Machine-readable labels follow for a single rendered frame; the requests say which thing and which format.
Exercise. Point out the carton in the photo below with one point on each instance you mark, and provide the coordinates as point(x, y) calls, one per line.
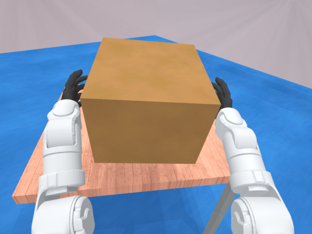
point(148, 102)

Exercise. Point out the robot left forearm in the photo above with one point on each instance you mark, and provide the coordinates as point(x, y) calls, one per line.
point(62, 149)

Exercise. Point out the left robot hand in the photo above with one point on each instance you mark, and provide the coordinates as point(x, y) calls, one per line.
point(72, 88)

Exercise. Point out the table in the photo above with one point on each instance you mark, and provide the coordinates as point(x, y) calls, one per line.
point(101, 179)

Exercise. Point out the robot right forearm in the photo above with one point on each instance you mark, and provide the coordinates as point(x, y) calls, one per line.
point(249, 177)

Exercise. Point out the robot left upper arm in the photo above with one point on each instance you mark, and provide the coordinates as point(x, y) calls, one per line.
point(69, 215)

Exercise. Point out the right robot hand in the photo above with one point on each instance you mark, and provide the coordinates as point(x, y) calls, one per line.
point(223, 93)

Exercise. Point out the robot right upper arm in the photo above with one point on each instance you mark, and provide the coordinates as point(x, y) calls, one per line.
point(260, 215)

